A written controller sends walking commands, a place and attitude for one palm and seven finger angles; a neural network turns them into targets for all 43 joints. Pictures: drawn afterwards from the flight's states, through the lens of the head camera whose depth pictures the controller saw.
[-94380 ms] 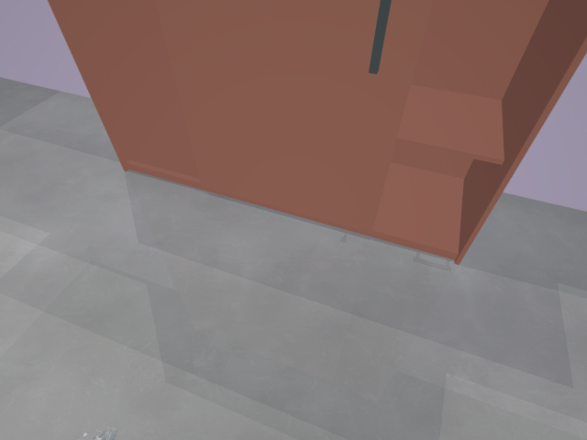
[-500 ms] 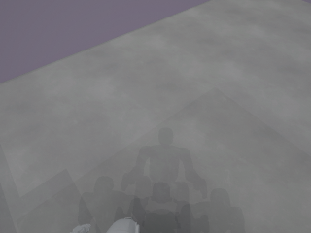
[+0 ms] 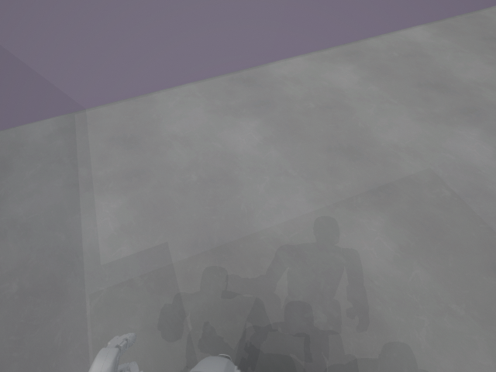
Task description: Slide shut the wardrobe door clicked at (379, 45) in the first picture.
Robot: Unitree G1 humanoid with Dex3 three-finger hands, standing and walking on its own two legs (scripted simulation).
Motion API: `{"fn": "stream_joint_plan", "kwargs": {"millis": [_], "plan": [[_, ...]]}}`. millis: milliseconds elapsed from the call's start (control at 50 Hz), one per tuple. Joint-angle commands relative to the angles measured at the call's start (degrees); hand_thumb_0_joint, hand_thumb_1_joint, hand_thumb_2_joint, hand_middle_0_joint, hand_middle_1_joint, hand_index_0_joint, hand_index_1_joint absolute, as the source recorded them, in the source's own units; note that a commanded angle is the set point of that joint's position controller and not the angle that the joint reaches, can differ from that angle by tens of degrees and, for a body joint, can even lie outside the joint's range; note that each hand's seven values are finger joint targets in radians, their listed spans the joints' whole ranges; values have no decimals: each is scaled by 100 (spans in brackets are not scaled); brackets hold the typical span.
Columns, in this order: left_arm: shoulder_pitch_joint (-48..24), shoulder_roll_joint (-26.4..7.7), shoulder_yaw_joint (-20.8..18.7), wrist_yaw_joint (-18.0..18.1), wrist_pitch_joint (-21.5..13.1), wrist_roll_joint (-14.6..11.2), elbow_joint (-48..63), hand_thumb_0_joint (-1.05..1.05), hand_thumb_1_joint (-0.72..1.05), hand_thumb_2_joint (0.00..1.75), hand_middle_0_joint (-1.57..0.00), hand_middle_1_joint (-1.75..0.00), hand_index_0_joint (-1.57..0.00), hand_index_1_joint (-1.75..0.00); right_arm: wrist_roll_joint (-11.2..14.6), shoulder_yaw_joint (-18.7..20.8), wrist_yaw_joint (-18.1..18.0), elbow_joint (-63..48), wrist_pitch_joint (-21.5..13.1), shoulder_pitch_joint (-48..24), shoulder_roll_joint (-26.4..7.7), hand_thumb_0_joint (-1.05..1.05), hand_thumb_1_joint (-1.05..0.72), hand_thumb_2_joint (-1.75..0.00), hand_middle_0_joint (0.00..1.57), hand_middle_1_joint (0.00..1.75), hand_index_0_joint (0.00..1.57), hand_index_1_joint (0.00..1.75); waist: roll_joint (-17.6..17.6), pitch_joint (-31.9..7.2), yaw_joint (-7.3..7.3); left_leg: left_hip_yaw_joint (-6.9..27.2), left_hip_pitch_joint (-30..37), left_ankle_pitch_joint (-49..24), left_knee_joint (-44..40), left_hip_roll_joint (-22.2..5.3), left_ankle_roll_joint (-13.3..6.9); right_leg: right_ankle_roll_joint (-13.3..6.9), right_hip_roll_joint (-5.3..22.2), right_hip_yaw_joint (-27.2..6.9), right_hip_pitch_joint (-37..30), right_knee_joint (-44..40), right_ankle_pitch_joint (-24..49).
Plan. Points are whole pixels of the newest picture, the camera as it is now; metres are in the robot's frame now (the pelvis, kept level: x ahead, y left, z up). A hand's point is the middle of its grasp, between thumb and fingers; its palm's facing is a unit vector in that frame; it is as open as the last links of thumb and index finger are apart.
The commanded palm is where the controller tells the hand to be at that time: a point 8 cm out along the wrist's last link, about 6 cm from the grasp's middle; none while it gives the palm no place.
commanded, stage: turn to face it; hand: left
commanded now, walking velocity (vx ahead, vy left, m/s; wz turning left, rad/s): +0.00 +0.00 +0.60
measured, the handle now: out of the picture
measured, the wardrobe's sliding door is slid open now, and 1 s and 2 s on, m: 0.01 0.01 0.01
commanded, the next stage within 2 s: none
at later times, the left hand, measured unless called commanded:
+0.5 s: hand out of the picture +0.05 +0.27 -0.15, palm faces +0.33 -0.91 -0.25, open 7.4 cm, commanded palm none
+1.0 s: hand out of the picture -0.05 +0.23 -0.18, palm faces +0.63 -0.75 -0.19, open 7.4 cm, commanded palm none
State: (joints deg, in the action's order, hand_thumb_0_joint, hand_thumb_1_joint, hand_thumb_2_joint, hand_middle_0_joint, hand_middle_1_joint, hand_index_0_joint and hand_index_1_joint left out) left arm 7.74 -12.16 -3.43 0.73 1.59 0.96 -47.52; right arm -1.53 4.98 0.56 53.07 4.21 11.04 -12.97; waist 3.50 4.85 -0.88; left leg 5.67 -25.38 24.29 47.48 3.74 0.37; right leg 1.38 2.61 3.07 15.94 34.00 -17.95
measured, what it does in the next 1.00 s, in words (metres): steps on the spot, turning left: left foot, then right foot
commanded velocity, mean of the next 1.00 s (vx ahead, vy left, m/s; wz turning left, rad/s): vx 0.00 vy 0.00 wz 0.60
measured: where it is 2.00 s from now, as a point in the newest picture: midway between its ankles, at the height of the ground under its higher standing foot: outside the picture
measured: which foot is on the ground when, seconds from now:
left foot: up 0.00-0.22, down 0.24-0.64, up 0.66-0.94, down 0.96-1.00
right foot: down 0.00-0.24, up 0.26-0.62, down 0.64-0.96, up 0.98-1.00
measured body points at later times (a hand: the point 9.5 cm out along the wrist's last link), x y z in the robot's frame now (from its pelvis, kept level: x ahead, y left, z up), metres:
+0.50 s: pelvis +0.01 +0.03 +0.01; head +0.06 +0.06 +0.46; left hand +0.03 +0.32 -0.13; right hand +0.16 -0.19 -0.13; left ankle +0.00 +0.13 -0.73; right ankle +0.05 -0.12 -0.67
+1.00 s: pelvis +0.02 +0.04 -0.01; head +0.05 +0.08 +0.44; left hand -0.08 +0.27 -0.16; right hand +0.26 -0.12 -0.13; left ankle -0.03 +0.13 -0.73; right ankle +0.07 -0.11 -0.71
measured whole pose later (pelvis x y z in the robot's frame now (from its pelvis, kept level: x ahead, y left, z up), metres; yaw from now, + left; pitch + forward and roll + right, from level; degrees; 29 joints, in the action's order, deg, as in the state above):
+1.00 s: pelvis +0.02 +0.04 -0.01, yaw +38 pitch +1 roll +1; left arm 12.5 -12.4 -3.8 -0.1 2.6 0.8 -50.3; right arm -1.3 4.6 1.5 51.0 2.2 8.5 -13.8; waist -3.5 6.5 0.0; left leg -3.8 -20.4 16.3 38.1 0.0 -0.6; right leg 4.5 10.8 8.4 17.6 47.7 -27.9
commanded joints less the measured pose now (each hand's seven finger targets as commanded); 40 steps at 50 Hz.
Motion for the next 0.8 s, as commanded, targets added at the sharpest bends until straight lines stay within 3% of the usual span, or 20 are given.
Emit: {"fn": "stream_joint_plan", "kwargs": {"millis": [0,40,120,180,200,220,240,280,320,360,480,560,580,600,620,640,660,680,720,780], "plan": [[-87,-797,-228,125,-154,31,382,0,90,90,-20,-30,-20,-30,7,214,36,-545,-142,-130,-560,0,-90,-90,20,30,20,30,-1737,-296,-42,-277,-986,302,2209,-478,212,-992,1797,-1068,-596,-1559,1650],[36,-832,-235,110,-184,64,348,0,90,90,-20,-30,-20,-30,35,131,84,-589,-149,-262,-395,0,-90,-90,20,30,20,30,-1649,-406,19,-571,-734,293,1549,-526,286,-873,1650,-400,-789,-1261,2640],[514,-1091,-332,63,-146,91,154,0,90,90,-20,-30,-20,-30,76,30,122,-696,-225,-588,-238,0,-90,-90,20,30,20,30,-1657,-582,305,-1052,-129,226,-121,-431,251,-735,1746,-67,-1128,-824,3152],[556,-1173,-380,26,-113,25,90,0,90,90,-20,-30,-20,-30,49,45,106,-564,-302,-96,-399,0,-90,-90,20,30,20,30,-1224,-906,55,-1248,1036,-1140,-1804,-302,156,-295,1621,355,-905,133,3001],[557,-1056,-372,-10,-101,-12,155,0,90,90,-20,-30,-20,-30,31,140,99,-544,-350,219,-767,0,-90,-90,20,30,20,30,-327,-1172,-120,-532,2056,-2291,-2221,-768,-76,17,1363,592,-72,1173,2282],[554,-662,-277,-52,-87,-57,396,0,90,90,-20,-30,-20,-30,-10,313,55,-506,-380,642,-1381,0,-90,-90,20,30,20,30,1457,-1416,-336,1484,3067,-4566,-2216,-2310,-919,455,572,781,1589,2545,-1247],[32,-627,-179,-2,-31,0,590,0,90,90,-20,-30,-20,-30,24,378,-2,-325,-334,1084,-1595,0,-90,-90,20,30,20,30,1185,-1434,-582,1773,2957,-4871,-2319,-2741,-1362,376,440,192,1948,3292,-2173],[-410,-617,-199,40,-18,-47,515,0,90,90,-20,-30,-20,-30,-2,310,-138,-338,-373,806,-1344,0,-90,-90,20,30,20,30,1194,-1146,-506,1592,2380,-4119,-2364,-2252,-1278,324,483,-295,2072,3639,-1525],[-202,-605,-203,-9,13,-27,299,0,90,90,-20,-30,-20,-30,-33,179,-167,-438,-390,308,-1065,0,-90,-90,20,30,20,30,616,-866,-204,1123,1839,-3813,-2379,-1918,-1040,335,467,-334,1679,3325,-1008],[-57,-552,-204,-28,52,-33,213,0,90,90,-20,-30,-20,-30,-35,153,-168,-437,-386,179,-1049,0,-90,-90,20,30,20,30,485,-836,-107,999,1672,-3518,-2482,-1776,-993,329,356,-308,1401,2859,-838],[-133,-525,-188,-23,69,-24,270,0,90,90,-20,-30,-20,-30,-53,208,-127,-389,-292,127,-1091,0,-90,-90,20,30,20,30,433,-687,-90,1432,1262,-2440,-2645,-1579,-967,278,27,-219,817,1669,-665],[262,-560,-192,22,3,-48,234,0,90,90,-20,-30,-20,-30,-36,242,-114,-451,-244,-80,-1044,0,-90,-90,20,30,20,30,483,-805,131,1613,757,-2639,-2233,-1311,-787,172,-222,-149,-362,157,-149],[476,-648,-217,48,-38,-46,184,0,90,90,-20,-30,-20,-30,-4,234,-101,-486,-232,-169,-967,0,-90,-90,20,30,20,30,241,-836,269,1516,387,-2330,-1991,-1106,-586,123,-141,-189,-966,-634,293],[659,-962,-280,91,-94,6,176,0,90,90,-20,-30,-20,-30,46,220,-64,-535,-232,-189,-723,0,-90,-90,20,30,20,30,-613,-829,392,1144,-387,-1509,-1281,-660,-275,-95,602,-995,-1646,-1469,100],[606,-1281,-337,120,-129,67,206,0,90,90,-20,-30,-20,-30,72,169,-50,-662,-246,-117,-418,0,-90,-90,20,30,20,30,-1935,-664,377,-81,-1135,474,6,145,152,-773,2097,-2360,-1740,-1928,224],[482,-1325,-284,108,-99,37,287,0,90,90,-20,-30,-20,-30,5,186,-19,-702,-240,-162,-571,0,-90,-90,20,30,20,30,-1606,-525,296,-123,-944,824,1174,-61,110,-1143,2434,-2293,-924,-1935,602],[222,-1078,-278,135,-147,25,304,0,90,90,-20,-30,-20,-30,-9,225,-30,-600,-174,-148,-574,0,-90,-90,20,30,20,30,-1812,-411,122,-98,-1029,716,1890,-194,144,-1128,2192,-2143,-730,-1865,945],[67,-916,-231,119,-170,16,337,0,90,90,-20,-30,-20,-30,-14,218,-4,-525,-167,-86,-609,0,-90,-90,20,30,20,30,-1904,-298,45,-172,-1082,458,2231,-359,195,-1057,1918,-1614,-731,-1683,1465],[-72,-790,-202,126,-176,41,380,0,90,90,-20,-30,-20,-30,22,162,56,-495,-149,-93,-460,0,-90,-90,20,30,20,30,-1603,-356,-36,-412,-870,242,2024,-486,284,-921,1657,-658,-772,-1368,2432],[220,-918,-268,97,-177,67,266,0,90,90,-20,-30,-20,-30,51,82,106,-588,-166,-354,-296,0,-90,-90,20,30,20,30,-1621,-518,142,-805,-441,237,831,-508,316,-802,1646,-167,-967,-1148,2815]]}}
